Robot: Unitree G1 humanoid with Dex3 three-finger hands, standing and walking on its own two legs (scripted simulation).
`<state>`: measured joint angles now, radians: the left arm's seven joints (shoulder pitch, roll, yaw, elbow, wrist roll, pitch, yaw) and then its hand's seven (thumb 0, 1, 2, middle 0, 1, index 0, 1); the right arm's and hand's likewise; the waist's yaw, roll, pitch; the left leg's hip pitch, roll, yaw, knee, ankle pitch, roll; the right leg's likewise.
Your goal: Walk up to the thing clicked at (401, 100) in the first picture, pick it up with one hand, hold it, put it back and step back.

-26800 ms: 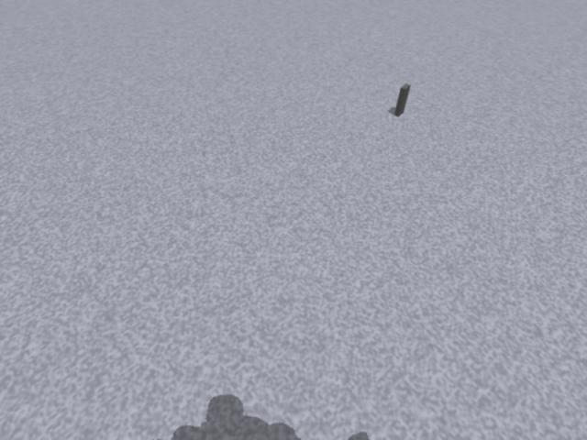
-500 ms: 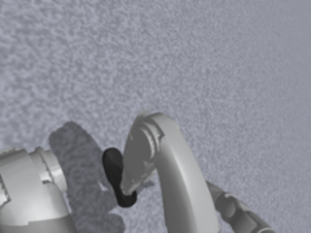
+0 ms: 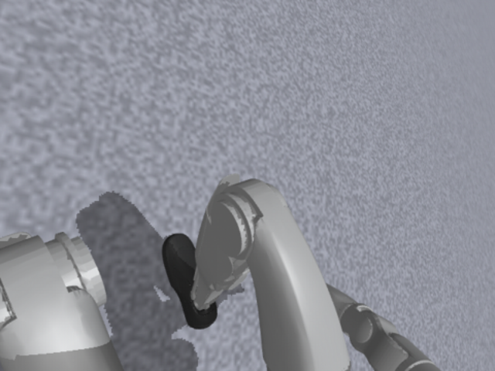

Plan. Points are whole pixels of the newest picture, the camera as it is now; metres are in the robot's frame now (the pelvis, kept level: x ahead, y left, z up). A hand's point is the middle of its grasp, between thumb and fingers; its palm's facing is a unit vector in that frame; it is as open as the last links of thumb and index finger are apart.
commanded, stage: withdraw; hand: left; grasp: from the side
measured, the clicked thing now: out of the picture +0.48 +0.26 -0.21
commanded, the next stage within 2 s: rise in 0.16 s
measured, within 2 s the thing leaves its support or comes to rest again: neither
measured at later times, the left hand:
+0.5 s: hand out of the picture +0.45 +0.36 -0.06, palm faces +0.25 -0.92 -0.30, open 17.2 cm
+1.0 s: hand out of the picture +0.31 +0.31 +0.12, palm faces +0.27 -0.86 -0.43, open 17.2 cm
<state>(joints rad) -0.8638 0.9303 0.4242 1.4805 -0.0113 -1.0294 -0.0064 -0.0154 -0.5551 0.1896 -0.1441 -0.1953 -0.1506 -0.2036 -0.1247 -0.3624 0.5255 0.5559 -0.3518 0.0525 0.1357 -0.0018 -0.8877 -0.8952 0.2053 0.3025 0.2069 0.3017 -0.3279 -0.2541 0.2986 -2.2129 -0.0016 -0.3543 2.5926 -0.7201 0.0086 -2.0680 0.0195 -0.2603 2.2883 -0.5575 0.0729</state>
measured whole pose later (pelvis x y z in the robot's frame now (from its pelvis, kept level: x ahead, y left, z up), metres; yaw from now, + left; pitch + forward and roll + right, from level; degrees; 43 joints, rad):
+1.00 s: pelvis +0.04 -0.02 +0.22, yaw +13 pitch +31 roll -4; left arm -0.19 0.43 0.21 0.52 0.07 0.00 0.07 -0.01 -0.49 0.08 -0.06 -0.06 -0.07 -0.07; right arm 0.10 -0.24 0.01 0.51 0.04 0.12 -0.06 0.01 -0.90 -0.90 0.20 0.30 0.21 0.30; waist -0.07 0.00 -0.17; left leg -1.66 0.04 -0.05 1.78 -0.66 0.00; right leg -1.65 -0.03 -0.05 1.71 -0.59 0.01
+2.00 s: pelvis +0.10 +0.00 +0.41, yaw +16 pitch +7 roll -2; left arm 0.47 0.21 -0.01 0.00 -0.01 0.27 0.15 -0.01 -0.55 0.05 -0.05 -0.05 -0.05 -0.06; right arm 0.27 -0.21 0.03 0.49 0.01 -0.11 -0.18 0.01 -0.89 -0.90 0.20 0.30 0.21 0.30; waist -0.02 0.03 -0.11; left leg -0.61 0.03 -0.03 0.96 -0.48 -0.01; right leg -0.60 -0.02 -0.06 0.90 -0.43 0.01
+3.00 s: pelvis +0.10 -0.01 +0.42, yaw +15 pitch +7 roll -2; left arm 0.46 0.20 -0.01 0.02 -0.01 0.25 0.14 -0.01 -0.54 0.05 -0.05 -0.05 -0.06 -0.06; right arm 0.28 -0.21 0.02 0.52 0.00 -0.14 -0.18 0.01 -0.90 -0.90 0.20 0.30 0.21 0.30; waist -0.02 0.03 -0.10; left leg -0.59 0.04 -0.03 0.94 -0.47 -0.01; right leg -0.59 -0.02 -0.06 0.88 -0.42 0.01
